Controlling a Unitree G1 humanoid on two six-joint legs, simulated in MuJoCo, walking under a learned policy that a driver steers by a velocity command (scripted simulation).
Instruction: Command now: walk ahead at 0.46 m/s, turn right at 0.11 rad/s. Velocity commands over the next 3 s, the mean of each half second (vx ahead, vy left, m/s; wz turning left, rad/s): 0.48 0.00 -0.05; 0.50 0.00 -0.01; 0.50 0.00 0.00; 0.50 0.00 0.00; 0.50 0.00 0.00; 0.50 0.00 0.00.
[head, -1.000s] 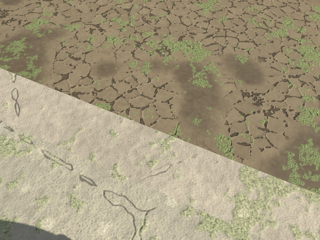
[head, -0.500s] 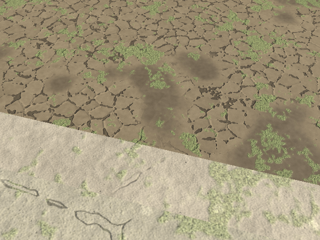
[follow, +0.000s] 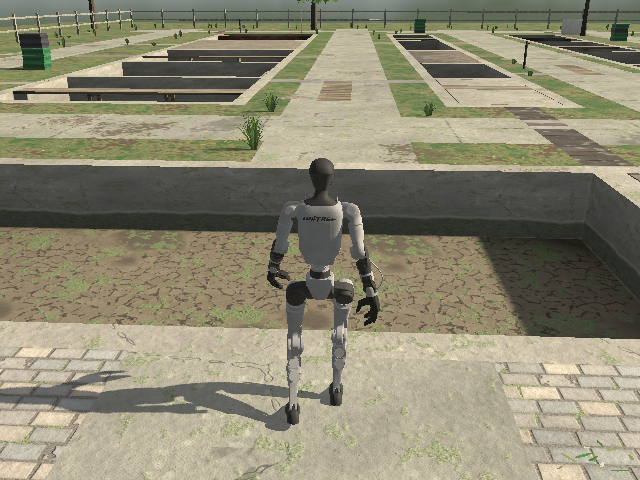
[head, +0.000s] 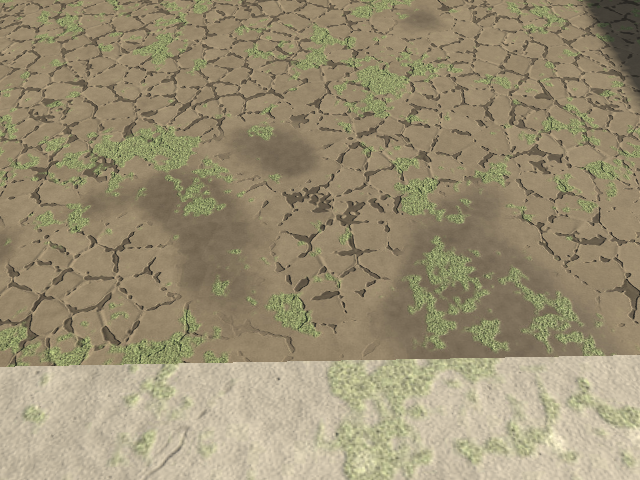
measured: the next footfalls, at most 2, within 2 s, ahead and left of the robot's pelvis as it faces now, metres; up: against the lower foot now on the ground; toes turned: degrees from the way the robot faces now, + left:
left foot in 0.46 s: +0.37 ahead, +0.07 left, +0.00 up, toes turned +3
right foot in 1.02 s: +0.56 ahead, -0.11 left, +0.00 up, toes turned +0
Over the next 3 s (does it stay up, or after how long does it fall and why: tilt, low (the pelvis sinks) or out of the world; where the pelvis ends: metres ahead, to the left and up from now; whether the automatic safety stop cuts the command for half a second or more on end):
stays up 0.54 0.00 0.00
